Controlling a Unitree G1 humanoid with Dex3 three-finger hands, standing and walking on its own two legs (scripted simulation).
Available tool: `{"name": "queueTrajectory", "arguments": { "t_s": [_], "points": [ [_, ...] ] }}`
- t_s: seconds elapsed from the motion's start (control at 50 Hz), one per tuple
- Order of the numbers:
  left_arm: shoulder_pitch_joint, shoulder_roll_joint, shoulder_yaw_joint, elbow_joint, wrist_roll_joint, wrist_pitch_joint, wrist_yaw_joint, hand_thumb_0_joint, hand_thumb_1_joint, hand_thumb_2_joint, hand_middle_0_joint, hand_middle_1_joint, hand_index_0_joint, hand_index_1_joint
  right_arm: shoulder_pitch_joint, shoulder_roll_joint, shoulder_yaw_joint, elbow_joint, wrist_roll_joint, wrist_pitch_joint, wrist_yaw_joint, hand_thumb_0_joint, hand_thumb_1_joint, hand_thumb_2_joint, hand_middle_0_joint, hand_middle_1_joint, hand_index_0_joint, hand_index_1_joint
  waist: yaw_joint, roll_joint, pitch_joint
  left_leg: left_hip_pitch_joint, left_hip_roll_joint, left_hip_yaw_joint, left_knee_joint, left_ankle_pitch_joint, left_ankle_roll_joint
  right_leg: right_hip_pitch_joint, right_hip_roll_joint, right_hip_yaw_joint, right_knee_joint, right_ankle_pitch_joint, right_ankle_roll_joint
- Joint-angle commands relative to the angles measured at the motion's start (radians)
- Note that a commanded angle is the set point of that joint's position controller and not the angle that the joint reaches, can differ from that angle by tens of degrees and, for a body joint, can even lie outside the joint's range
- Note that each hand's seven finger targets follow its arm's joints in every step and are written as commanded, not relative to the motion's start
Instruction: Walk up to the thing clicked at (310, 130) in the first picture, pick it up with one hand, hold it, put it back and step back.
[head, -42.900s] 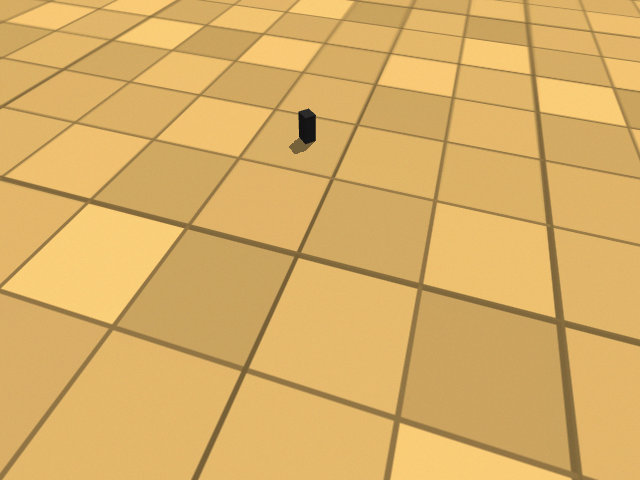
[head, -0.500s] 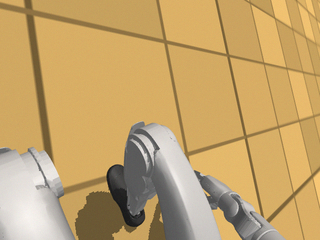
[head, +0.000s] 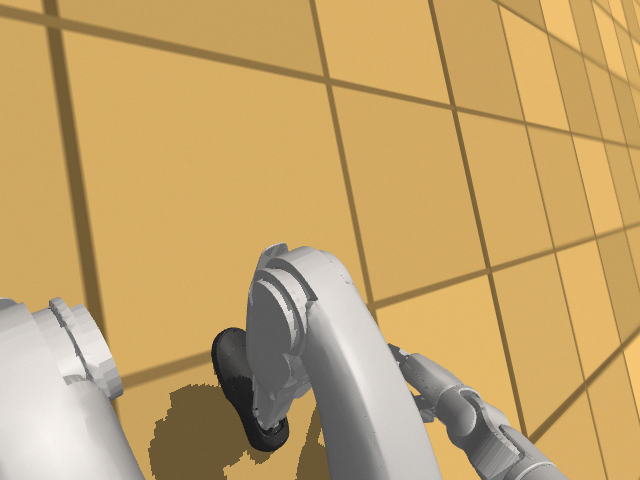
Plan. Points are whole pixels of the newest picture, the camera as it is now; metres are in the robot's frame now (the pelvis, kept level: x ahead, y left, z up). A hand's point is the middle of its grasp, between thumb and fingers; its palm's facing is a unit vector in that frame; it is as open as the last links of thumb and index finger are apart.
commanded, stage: withdraw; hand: left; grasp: from the side
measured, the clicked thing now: out of the picture +0.46 +0.37 -0.22
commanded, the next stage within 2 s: rise in 0.34 s
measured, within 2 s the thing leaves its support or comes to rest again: neither
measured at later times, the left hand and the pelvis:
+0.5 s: hand out of the picture +0.42 +0.48 -0.08, palm faces +0.60 -0.80 -0.10, open 17.4 cm; pelvis +0.00 +0.00 +0.01, yaw +2 degrees
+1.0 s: hand out of the picture +0.27 +0.44 +0.03, palm faces +0.43 -0.73 -0.53, open 17.2 cm; pelvis +0.01 -0.01 +0.12, yaw +10 degrees
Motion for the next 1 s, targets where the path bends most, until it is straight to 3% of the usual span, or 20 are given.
{"name": "queueTrajectory", "arguments": {
  "t_s": [0.0, 0.14, 0.2, 0.22, 0.32, 0.36, 0.44, 0.46, 0.48, 0.52, 0.56, 0.58, 0.64, 0.7, 0.74, 0.78, 0.88, 0.92, 0.96, 0.98],
  "points": [
    [-0.228, 0.314, 0.033, -0.227, 0.006, -0.074, 0.008, 0.0, -0.543, 0.07, -0.087, -0.143, -0.13, -0.104, 0.061, -0.37, -0.121, 0.003, -0.01, 0.019, -0.018, 0.0, -0.87, -0.885, 0.203, 0.3, 0.202, 0.3, -0.08, 0.696, -0.608, 0.485, 0.082, 0.076, -0.31, 0.224, -0.02, 0.263, 0.011, -0.072, -0.168, 0.257, -0.077],
    [-0.254, 0.474, 0.131, -0.373, 0.008, -0.011, -0.022, 0.0, -0.574, 0.045, -0.094, -0.128, -0.133, -0.093, 0.087, -0.372, -0.144, 0.003, 0.011, 0.031, -0.028, 0.0, -0.887, -0.89, 0.202, 0.3, 0.201, 0.3, -0.024, 0.796, -0.697, 0.545, 0.083, 0.104, -0.327, 0.286, -0.028, 0.282, 0.006, -0.041, -0.164, 0.285, -0.081],
    [-0.232, 0.447, 0.097, -0.345, 0.019, 0.06, -0.062, 0.0, -0.586, 0.021, -0.092, -0.114, -0.132, -0.078, 0.106, -0.359, -0.159, 0.006, 0.029, 0.036, -0.035, 0.0, -0.893, -0.891, 0.202, 0.3, 0.201, 0.3, -0.029, 0.783, -0.669, 0.511, 0.081, 0.112, -0.345, 0.254, -0.025, 0.247, 0.003, -0.039, -0.173, 0.258, -0.083],
    [-0.211, 0.466, 0.12, -0.34, 0.019, 0.083, -0.074, 0.0, -0.6, 0.019, -0.096, -0.116, -0.136, -0.08, 0.103, -0.365, -0.17, -0.011, 0.039, 0.035, -0.038, 0.0, -0.893, -0.891, 0.202, 0.3, 0.201, 0.3, -0.017, 0.767, -0.658, 0.49, 0.079, 0.116, -0.352, 0.238, -0.024, 0.23, 0.003, -0.04, -0.174, 0.247, -0.085],
    [-0.149, 0.325, 0.047, -0.228, -0.021, 0.204, -0.173, 0.0, -0.606, 0.0, -0.091, -0.13, -0.148, -0.077, 0.16, -0.348, -0.196, -0.004, 0.078, 0.036, -0.047, 0.0, -0.876, -0.884, 0.202, 0.301, 0.201, 0.301, -0.034, 0.61, -0.606, 0.375, 0.072, 0.119, -0.354, 0.151, 0.001, 0.213, 0.002, -0.044, -0.213, 0.19, -0.077],
    [-0.191, 0.335, 0.042, -0.275, -0.028, 0.23, -0.203, 0.0, -0.591, 0.0, -0.089, -0.139, -0.152, -0.079, 0.176, -0.343, -0.211, 0.0, 0.092, 0.028, -0.05, 0.0, -0.863, -0.88, 0.202, 0.301, 0.202, 0.301, -0.027, 0.571, -0.615, 0.346, 0.07, 0.123, -0.354, 0.123, 0.01, 0.206, 0.002, -0.04, -0.224, 0.17, -0.078],
    [-0.208, 0.255, -0.013, -0.282, -0.039, 0.252, -0.245, 0.0, -0.501, 0.0, -0.037, -0.05, -0.076, 0.0, 0.195, -0.334, -0.236, 0.003, 0.115, 0.015, -0.052, 0.0, -0.778, -0.874, 0.202, 0.304, 0.202, 0.304, -0.032, 0.551, -0.632, 0.374, 0.066, 0.111, -0.366, 0.105, 0.009, 0.155, 0.0, -0.048, -0.214, 0.152, -0.084],
    [-0.108, 0.372, 0.035, -0.128, 0.094, 0.343, -0.185, 0.0, -0.421, 0.022, -0.055, -0.061, -0.072, -0.038, 0.233, -0.321, -0.287, 0.04, 0.142, 0.023, -0.045, 0.0, -0.858, -0.893, 0.203, 0.302, 0.202, 0.302, 0.029, 0.605, -0.699, 0.477, 0.058, 0.142, -0.412, 0.156, 0.0, 0.147, -0.015, -0.02, -0.238, 0.171, -0.092],
    [-0.194, 0.364, 0.026, -0.226, 0.085, 0.371, -0.155, 0.0, -0.418, 0.037, -0.051, -0.055, -0.062, -0.039, 0.233, -0.32, -0.284, 0.019, 0.152, 0.029, -0.044, 0.0, -0.861, -0.893, 0.202, 0.303, 0.202, 0.303, 0.017, 0.631, -0.713, 0.481, 0.064, 0.134, -0.424, 0.165, -0.005, 0.125, -0.015, -0.025, -0.229, 0.173, -0.095],
    [-0.248, 0.404, 0.045, -0.382, 0.102, 0.402, -0.132, 0.0, -0.437, 0.052, -0.048, -0.059, -0.052, -0.05, 0.258, -0.322, -0.311, 0.012, 0.166, 0.045, -0.041, 0.0, -0.86, -0.894, 0.202, 0.303, 0.202, 0.303, 0.055, 0.747, -0.804, 0.587, 0.065, 0.137, -0.451, 0.225, -0.015, 0.108, -0.024, -0.011, -0.215, 0.196, -0.099],
    [-0.233, 0.551, 0.138, -0.699, 0.128, 0.46, -0.096, 0.0, -0.442, 0.053, -0.055, -0.067, -0.057, -0.06, 0.282, -0.314, -0.359, -0.022, 0.186, 0.058, -0.038, 0.0, -0.867, -0.896, 0.202, 0.303, 0.202, 0.303, 0.16, 0.98, -1.053, 0.791, 0.066, 0.155, -0.492, 0.373, -0.036, 0.133, -0.04, 0.019, -0.193, 0.248, -0.107],
    [-0.182, 0.573, 0.159, -0.751, 0.142, 0.503, -0.078, 0.0, -0.447, 0.05, -0.062, -0.085, -0.067, -0.075, 0.304, -0.307, -0.381, -0.035, 0.202, 0.068, -0.034, 0.0, -0.88, -0.898, 0.202, 0.303, 0.202, 0.303, 0.181, 1.058, -1.109, 0.86, 0.066, 0.161, -0.515, 0.439, -0.043, 0.124, -0.044, 0.031, -0.189, 0.266, -0.108],
    [-0.067, 0.356, 0.05, -0.697, 0.148, 0.6, -0.05, 0.0, -0.417, 0.133, -0.064, -0.075, -0.064, -0.076, 0.299, -0.255, -0.409, -0.006, 0.23, 0.08, -0.022, 0.0, -0.895, -0.902, 0.201, 0.301, 0.201, 0.301, 0.139, 0.939, -0.923, 0.701, 0.048, 0.194, -0.541, 0.32, -0.025, 0.056, -0.041, 0.052, -0.228, 0.215, -0.116],
    [-0.018, 0.391, 0.106, -0.929, 0.146, 0.657, -0.002, 0.0, -0.473, 0.101, -0.059, -0.067, -0.058, -0.068, 0.342, -0.218, -0.457, 0.011, 0.256, 0.087, -0.032, 0.0, -0.895, -0.902, 0.201, 0.301, 0.201, 0.301, 0.212, 0.885, -0.98, 0.654, 0.028, 0.251, -0.57, 0.207, -0.007, 0.162, -0.044, 0.091, -0.322, 0.17, -0.112],
    [0.119, 0.192, 0.003, -0.98, 0.138, 0.705, 0.002, 0.0, -0.415, 0.136, -0.068, -0.079, -0.067, -0.079, 0.338, -0.19, -0.488, -0.001, 0.271, 0.08, -0.029, 0.0, -0.895, -0.902, 0.201, 0.301, 0.201, 0.301, 0.202, 0.821, -0.973, 0.643, 0.022, 0.26, -0.62, 0.143, 0.0, 0.158, -0.044, 0.102, -0.372, 0.131, -0.11],
    [0.285, -0.048, -0.098, -0.867, 0.123, 0.761, 0.002, 0.0, -0.417, 0.134, -0.066, -0.077, -0.065, -0.078, 0.335, -0.175, -0.523, -0.001, 0.298, 0.067, -0.028, 0.0, -0.895, -0.902, 0.201, 0.301, 0.201, 0.301, 0.172, 0.683, -0.907, 0.599, 0.015, 0.251, -0.664, 0.076, 0.011, 0.129, -0.046, 0.095, -0.417, 0.091, -0.112],
    [0.351, -0.082, -0.116, -1.062, 0.119, 0.831, 0.024, 0.0, -0.557, 0.051, -0.049, -0.051, -0.048, -0.051, 0.335, -0.162, -0.599, -0.014, 0.346, 0.053, -0.045, 0.0, -0.895, -0.902, 0.201, 0.301, 0.201, 0.301, 0.217, 0.558, -0.988, 0.668, 0.006, 0.255, -0.771, 0.063, 0.019, 0.189, -0.064, 0.137, -0.522, 0.07, -0.114],
    [0.408, -0.127, -0.143, -1.09, 0.114, 0.855, 0.034, 0.0, -0.558, 0.05, -0.049, -0.049, -0.048, -0.05, 0.332, -0.147, -0.609, -0.034, 0.363, 0.04, -0.053, 0.0, -0.894, -0.902, 0.201, 0.302, 0.201, 0.302, 0.215, 0.485, -0.997, 0.694, 0.004, 0.254, -0.822, 0.041, 0.025, 0.263, -0.068, 0.147, -0.584, 0.055, -0.109],
    [0.408, -0.076, -0.111, -1.203, 0.116, 0.865, 0.055, 0.0, -0.556, 0.051, -0.049, -0.049, -0.048, -0.05, 0.345, -0.133, -0.618, -0.039, 0.37, 0.027, -0.065, 0.0, -0.894, -0.902, 0.202, 0.302, 0.201, 0.302, 0.242, 0.475, -1.059, 0.751, -0.001, 0.27, -0.864, 0.066, 0.026, 0.37, -0.076, 0.173, -0.643, 0.07, -0.106],
    [0.452, -0.107, -0.125, -1.211, 0.115, 0.877, 0.061, 0.0, -0.554, 0.052, -0.049, -0.049, -0.048, -0.05, 0.342, -0.12, -0.619, -0.054, 0.374, 0.021, -0.073, 0.0, -0.894, -0.902, 0.202, 0.302, 0.202, 0.302, 0.247, 0.465, -1.079, 0.785, -0.004, 0.28, -0.886, 0.09, 0.028, 0.42, -0.08, 0.186, -0.674, 0.09, -0.104]
  ]
}}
